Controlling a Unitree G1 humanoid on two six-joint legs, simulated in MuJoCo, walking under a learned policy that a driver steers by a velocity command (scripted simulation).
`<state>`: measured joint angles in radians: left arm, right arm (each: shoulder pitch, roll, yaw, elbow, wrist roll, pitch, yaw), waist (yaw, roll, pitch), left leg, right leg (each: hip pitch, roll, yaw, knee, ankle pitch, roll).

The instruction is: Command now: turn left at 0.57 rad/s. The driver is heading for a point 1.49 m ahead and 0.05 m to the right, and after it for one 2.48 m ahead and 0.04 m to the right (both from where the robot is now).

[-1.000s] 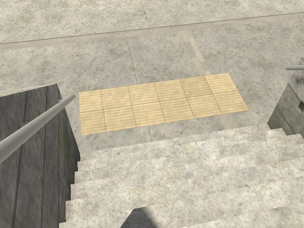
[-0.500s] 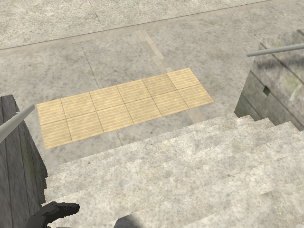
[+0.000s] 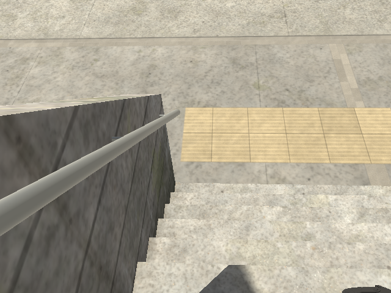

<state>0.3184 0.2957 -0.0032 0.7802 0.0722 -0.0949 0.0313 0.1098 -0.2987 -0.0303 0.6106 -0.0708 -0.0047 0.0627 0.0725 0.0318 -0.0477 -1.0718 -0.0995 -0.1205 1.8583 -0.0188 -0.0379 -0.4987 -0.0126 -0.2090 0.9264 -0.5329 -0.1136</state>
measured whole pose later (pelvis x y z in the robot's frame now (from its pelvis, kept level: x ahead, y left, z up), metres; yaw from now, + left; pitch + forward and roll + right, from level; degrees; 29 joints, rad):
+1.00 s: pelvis -0.01 -0.01 +0.01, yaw -3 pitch +5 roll +3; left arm 0.45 0.26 -0.02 0.79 0.04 -0.09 -0.01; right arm 0.14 -0.21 0.00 0.70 -0.10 -0.04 0.08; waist 0.13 -0.01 -0.06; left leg -0.57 -0.08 -0.01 1.09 -0.50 -0.03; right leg -0.57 0.16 0.22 0.89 -0.39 -0.15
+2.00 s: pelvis +0.38 -0.04 -0.32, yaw -1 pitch +0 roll -5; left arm 0.53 0.12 -0.03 1.17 0.13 -0.07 -0.06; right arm 0.28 -0.26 -0.02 0.98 -0.10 -0.05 0.09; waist 0.02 0.08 0.01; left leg -0.29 0.10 0.05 0.41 0.19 0.08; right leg -0.29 -0.10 -0.20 1.57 -0.85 -0.02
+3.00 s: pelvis +0.77 +0.03 -0.70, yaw +5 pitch +2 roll -3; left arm 0.63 0.08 -0.07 1.08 0.09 -0.11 0.01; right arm 0.11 -0.20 0.08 0.75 -0.10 -0.03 0.10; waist 0.21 0.05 -0.04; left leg -0.45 0.08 -0.04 0.43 0.27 -0.01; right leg -0.43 0.07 0.04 1.33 -0.92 -0.04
